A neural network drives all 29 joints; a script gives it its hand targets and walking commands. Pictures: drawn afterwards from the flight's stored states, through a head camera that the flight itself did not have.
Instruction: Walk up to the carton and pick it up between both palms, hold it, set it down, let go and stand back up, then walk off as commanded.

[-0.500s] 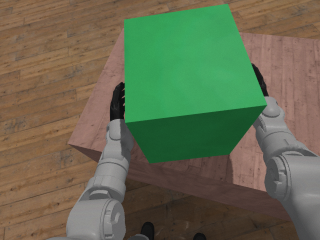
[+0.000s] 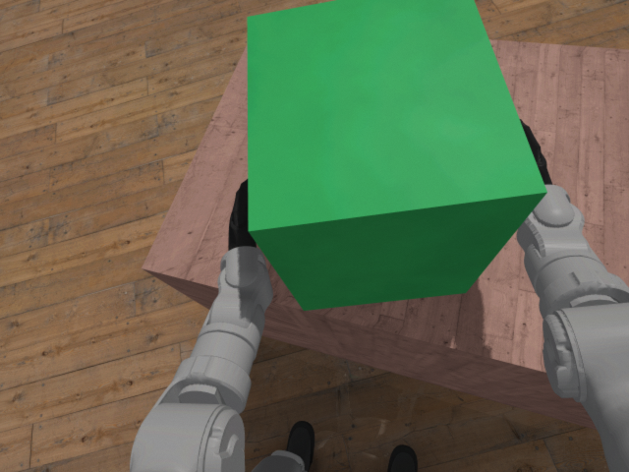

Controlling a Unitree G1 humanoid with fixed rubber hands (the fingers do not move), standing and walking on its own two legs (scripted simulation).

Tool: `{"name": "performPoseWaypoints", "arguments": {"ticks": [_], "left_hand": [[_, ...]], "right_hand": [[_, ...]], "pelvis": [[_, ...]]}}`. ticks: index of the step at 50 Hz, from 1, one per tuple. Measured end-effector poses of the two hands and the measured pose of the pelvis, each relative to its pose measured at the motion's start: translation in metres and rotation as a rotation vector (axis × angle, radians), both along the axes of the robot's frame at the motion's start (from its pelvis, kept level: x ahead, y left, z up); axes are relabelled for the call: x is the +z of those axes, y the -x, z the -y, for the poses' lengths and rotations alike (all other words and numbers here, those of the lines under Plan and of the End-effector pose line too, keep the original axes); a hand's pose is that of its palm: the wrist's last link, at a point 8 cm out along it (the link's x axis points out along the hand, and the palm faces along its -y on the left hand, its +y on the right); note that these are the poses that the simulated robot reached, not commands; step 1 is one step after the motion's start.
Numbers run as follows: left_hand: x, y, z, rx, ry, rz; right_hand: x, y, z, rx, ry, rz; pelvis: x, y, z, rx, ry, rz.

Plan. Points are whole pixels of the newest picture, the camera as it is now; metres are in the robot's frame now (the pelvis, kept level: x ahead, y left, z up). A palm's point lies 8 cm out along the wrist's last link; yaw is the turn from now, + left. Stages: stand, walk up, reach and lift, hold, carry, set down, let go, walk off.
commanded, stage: set down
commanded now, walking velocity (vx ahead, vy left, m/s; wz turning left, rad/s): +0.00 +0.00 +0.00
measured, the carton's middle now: (370, 172) +0.49 +0.05 -0.01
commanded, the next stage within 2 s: none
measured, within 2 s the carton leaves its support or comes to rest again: neither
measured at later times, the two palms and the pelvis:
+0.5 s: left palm (228, 297) +0.29 +0.18 +0.01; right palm (570, 262) +0.40 -0.19 -0.01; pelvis -0.05 +0.00 +0.00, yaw +0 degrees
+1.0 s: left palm (224, 333) +0.25 +0.18 -0.02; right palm (599, 307) +0.36 -0.23 -0.03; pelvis -0.02 +0.00 +0.01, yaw +1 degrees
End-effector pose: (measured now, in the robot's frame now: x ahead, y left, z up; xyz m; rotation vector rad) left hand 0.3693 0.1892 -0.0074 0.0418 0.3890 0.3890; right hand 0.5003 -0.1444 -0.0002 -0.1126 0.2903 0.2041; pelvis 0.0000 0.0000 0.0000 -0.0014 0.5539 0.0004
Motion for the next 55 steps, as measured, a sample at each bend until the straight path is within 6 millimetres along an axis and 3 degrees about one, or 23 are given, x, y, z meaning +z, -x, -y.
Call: {"name": "performPoseWaypoints", "arguments": {"ticks": [8, 18, 23, 31, 42, 47, 55], "left_hand": [[-0.013, 0.028, -0.001, 0.002, -0.002, -0.02], [0.004, 0.064, 0.0, 0.001, -0.016, 0.057], [0.015, 0.078, 0.004, 0.007, 0.0, 0.082], [0.022, 0.087, 0.016, -0.021, 0.012, 0.091], [-0.005, 0.096, 0.006, 0.001, 0.015, 0.012], [-0.013, 0.112, 0.004, 0.03, 0.021, -0.004], [-0.009, 0.129, 0.009, 0.035, 0.033, 0.022]], "right_hand": [[-0.004, 0.015, 0.018, -0.004, 0.039, 0.015], [-0.017, 0.066, 0.034, 0.011, 0.021, -0.02], [-0.014, 0.091, 0.045, 0.016, 0.028, -0.042], [-0.004, 0.107, 0.058, 0.007, 0.044, -0.066], [-0.026, 0.113, 0.059, 0.029, 0.052, -0.094], [-0.034, 0.125, 0.075, 0.016, 0.07, -0.085], [-0.029, 0.157, 0.107, -0.034, 0.079, -0.057]], "pelvis": [[-0.002, 0.016, 0.0, 0.004, 0.003, -0.001], [-0.003, 0.04, 0.002, 0.003, 0.003, 0.031], [-0.002, 0.049, 0.003, 0.002, 0.003, 0.066], [0.0, 0.057, 0.004, 0.001, 0.003, 0.129], [0.002, 0.045, 0.002, 0.002, 0.006, 0.137], [0.004, 0.031, 0.003, 0.008, 0.007, 0.138], [0.008, 0.016, 0.006, 0.018, 0.005, 0.184]]}}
